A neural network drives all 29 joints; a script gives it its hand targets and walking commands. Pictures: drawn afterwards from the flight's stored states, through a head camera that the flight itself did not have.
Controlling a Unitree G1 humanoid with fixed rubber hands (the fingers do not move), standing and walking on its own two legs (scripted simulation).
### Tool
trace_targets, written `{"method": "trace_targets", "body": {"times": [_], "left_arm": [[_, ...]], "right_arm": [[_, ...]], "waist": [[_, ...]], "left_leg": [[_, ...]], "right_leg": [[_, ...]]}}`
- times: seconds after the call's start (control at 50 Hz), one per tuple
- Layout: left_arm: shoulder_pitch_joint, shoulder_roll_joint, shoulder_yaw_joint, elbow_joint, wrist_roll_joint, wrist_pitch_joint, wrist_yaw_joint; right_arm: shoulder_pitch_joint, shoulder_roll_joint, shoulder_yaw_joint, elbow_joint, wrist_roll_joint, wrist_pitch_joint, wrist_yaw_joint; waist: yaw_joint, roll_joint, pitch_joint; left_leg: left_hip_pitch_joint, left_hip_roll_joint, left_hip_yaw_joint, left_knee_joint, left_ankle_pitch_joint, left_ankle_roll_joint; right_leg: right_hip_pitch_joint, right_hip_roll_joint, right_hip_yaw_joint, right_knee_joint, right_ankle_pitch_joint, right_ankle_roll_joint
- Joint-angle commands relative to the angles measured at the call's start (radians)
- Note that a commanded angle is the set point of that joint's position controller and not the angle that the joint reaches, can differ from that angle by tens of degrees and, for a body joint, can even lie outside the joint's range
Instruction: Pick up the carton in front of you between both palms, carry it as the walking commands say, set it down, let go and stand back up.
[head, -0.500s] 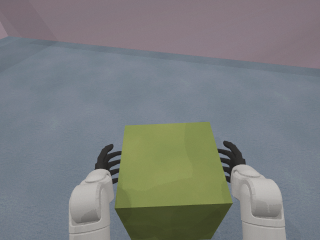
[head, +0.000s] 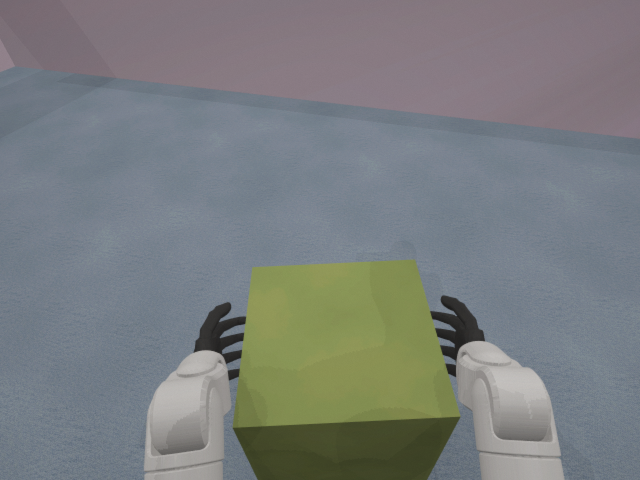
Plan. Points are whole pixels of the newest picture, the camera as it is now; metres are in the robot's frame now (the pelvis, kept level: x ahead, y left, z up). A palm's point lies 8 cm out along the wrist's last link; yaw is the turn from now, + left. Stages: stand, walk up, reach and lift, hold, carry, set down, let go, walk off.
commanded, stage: carry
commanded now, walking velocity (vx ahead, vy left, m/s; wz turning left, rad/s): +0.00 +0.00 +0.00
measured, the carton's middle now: (339, 382) +0.28 +0.00 -0.01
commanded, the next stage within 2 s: hold in 0.76 s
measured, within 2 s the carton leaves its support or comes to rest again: neither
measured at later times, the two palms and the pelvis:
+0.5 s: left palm (211, 385) +0.26 +0.15 +0.04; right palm (460, 375) +0.25 -0.14 +0.04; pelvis -0.04 +0.00 +0.00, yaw +0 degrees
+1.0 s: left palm (200, 406) +0.22 +0.16 +0.05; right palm (463, 390) +0.23 -0.14 +0.05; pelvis -0.06 +0.00 +0.01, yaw +1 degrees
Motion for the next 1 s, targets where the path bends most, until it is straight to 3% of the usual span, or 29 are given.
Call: {"method": "trace_targets", "body": {"times": [0.0,0.24,0.36,0.44,0.58,0.74,0.76,0.78,0.8,0.82,0.84,0.86,0.98], "left_arm": [[-0.45,-0.893,-0.692,-0.034,-0.362,-0.053,-0.253],[-0.458,-0.818,-0.528,0.172,-0.21,-0.263,-0.249],[-0.537,-0.847,-0.426,0.329,-0.137,-0.402,-0.262],[-0.576,-0.896,-0.414,0.385,-0.122,-0.464,-0.273],[-0.535,-0.928,-0.488,0.325,-0.165,-0.435,-0.274],[-0.522,-0.899,-0.48,0.307,-0.161,-0.404,-0.27],[-0.433,-0.928,-0.466,0.288,-0.161,-0.4,-0.276],[-0.439,-0.889,-0.441,0.265,-0.139,-0.411,-0.27],[-0.444,-0.883,-0.431,0.276,-0.121,-0.414,-0.263],[-0.466,-0.87,-0.426,0.266,-0.118,-0.418,-0.265],[-0.474,-0.877,-0.432,0.275,-0.124,-0.419,-0.266],[-0.476,-0.88,-0.439,0.292,-0.128,-0.42,-0.266],[-0.524,-0.903,-0.43,0.343,-0.126,-0.419,-0.279]], "right_arm": [[-0.476,0.885,0.686,-0.046,0.361,-0.067,0.249],[-0.485,0.812,0.522,0.164,0.21,-0.28,0.248],[-0.554,0.84,0.415,0.322,0.132,-0.418,0.256],[-0.593,0.887,0.401,0.375,0.117,-0.481,0.266],[-0.561,0.924,0.481,0.312,0.165,-0.452,0.269],[-0.55,0.894,0.474,0.295,0.165,-0.421,0.267],[-0.45,0.918,0.45,0.274,0.154,-0.412,0.273],[-0.471,0.882,0.44,0.231,0.141,-0.424,0.271],[-0.495,0.881,0.438,0.234,0.142,-0.426,0.273],[-0.485,0.87,0.427,0.258,0.138,-0.43,0.267],[-0.486,0.87,0.432,0.268,0.13,-0.433,0.265],[-0.493,0.864,0.426,0.278,0.13,-0.436,0.268],[-0.532,0.898,0.404,0.337,0.121,-0.439,0.275]], "waist": [[-0.001,-0.002,-0.196],[0.001,0.001,-0.163],[0.003,0.0,-0.18],[0.002,-0.001,-0.206],[0.001,0.0,-0.241],[0.0,0.002,-0.213],[0.003,-0.003,-0.122],[0.003,0.021,-0.157],[0.003,0.0,-0.162],[0.014,-0.02,-0.153],[0.016,-0.003,-0.147],[-0.001,0.026,-0.149],[-0.004,0.006,-0.104]], "left_leg": [[0.087,0.105,-0.088,-0.054,0.417,0.003],[0.057,0.102,-0.101,-0.101,0.29,0.011],[0.05,0.103,-0.103,-0.109,0.252,0.016],[0.055,0.103,-0.104,-0.103,0.259,0.018],[0.065,0.104,-0.104,-0.085,0.313,0.018],[0.045,0.103,-0.105,-0.09,0.304,0.017],[0.218,-0.143,-0.267,-0.147,0.587,0.02],[0.269,-0.135,-0.283,-0.135,0.619,0.02],[0.34,-0.136,-0.289,-0.138,0.646,0.019],[0.31,-0.139,-0.285,-0.14,0.607,0.014],[0.286,-0.147,-0.28,-0.148,0.571,0.007],[0.294,-0.149,-0.279,-0.161,0.52,0.004],[0.28,-0.149,-0.272,-0.173,0.39,0.003]], "right_leg": [[0.071,-0.11,0.087,-0.059,0.417,-0.006],[0.041,-0.107,0.094,-0.1,0.281,-0.012],[0.033,-0.106,0.097,-0.103,0.24,-0.013],[0.037,-0.105,0.097,-0.097,0.242,-0.013],[0.051,-0.107,0.096,-0.079,0.289,-0.012],[0.036,-0.107,0.096,-0.082,0.278,-0.01],[0.18,0.163,0.235,-0.141,0.489,-0.022],[0.193,0.145,0.258,-0.139,0.557,-0.034],[0.14,0.152,0.257,-0.152,0.546,-0.023],[0.178,0.151,0.262,-0.172,0.488,-0.023],[0.215,0.151,0.266,-0.167,0.497,-0.022],[0.207,0.155,0.259,-0.167,0.465,-0.018],[0.184,0.155,0.257,-0.194,0.332,-0.019]]}}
